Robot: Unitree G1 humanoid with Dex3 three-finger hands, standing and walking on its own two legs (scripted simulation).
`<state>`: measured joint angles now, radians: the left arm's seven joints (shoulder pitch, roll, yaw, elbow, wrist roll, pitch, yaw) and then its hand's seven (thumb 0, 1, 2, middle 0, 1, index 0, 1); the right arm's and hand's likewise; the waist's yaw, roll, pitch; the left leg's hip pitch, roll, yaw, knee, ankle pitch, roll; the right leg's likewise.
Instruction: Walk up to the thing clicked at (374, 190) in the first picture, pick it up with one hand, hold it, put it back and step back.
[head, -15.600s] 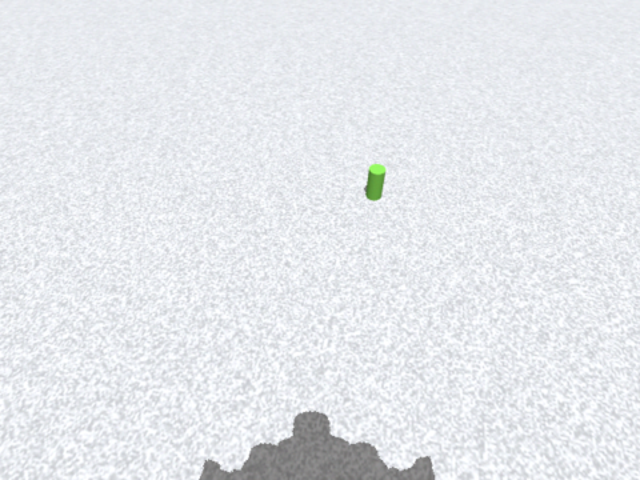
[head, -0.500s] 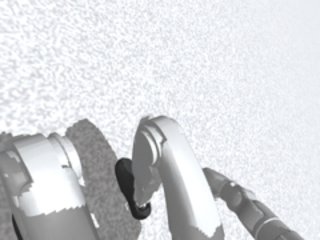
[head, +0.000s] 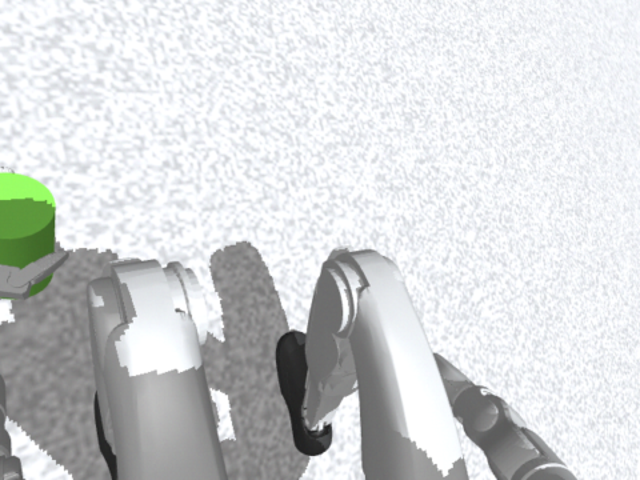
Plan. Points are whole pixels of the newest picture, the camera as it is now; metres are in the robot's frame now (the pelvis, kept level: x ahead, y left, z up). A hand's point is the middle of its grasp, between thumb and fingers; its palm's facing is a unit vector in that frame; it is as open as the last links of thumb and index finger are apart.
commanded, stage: settle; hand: left
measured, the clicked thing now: (13, 242) +0.35 +0.29 -0.17
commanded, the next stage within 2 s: lift in 1.38 s
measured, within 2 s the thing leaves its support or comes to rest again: neither
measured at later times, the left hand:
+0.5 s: hand (18, 208) +0.36 +0.27 -0.06, palm faces +0.29 -0.96 -0.07, open 11.0 cm
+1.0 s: hand (23, 161) +0.38 +0.27 +0.01, palm faces +0.28 -0.96 -0.07, open 11.0 cm
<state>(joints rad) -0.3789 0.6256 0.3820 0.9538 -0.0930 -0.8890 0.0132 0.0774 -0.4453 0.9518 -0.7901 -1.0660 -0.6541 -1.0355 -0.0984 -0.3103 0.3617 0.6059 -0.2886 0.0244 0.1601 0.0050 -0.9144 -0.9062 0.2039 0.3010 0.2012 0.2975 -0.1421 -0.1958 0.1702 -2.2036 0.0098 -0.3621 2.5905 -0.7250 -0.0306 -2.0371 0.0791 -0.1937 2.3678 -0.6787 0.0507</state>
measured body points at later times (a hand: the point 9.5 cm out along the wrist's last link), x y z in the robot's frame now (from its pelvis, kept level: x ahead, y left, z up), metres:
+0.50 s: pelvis +0.01 -0.02 +0.03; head +0.21 +0.10 +0.42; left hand +0.34 +0.32 -0.05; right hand +0.22 -0.24 -0.08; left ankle +0.08 +0.13 -0.27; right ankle +0.13 -0.14 -0.27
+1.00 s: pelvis +0.02 -0.03 +0.06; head +0.22 +0.06 +0.45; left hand +0.36 +0.32 +0.01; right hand +0.22 -0.26 -0.07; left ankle +0.08 +0.13 -0.27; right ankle +0.13 -0.14 -0.27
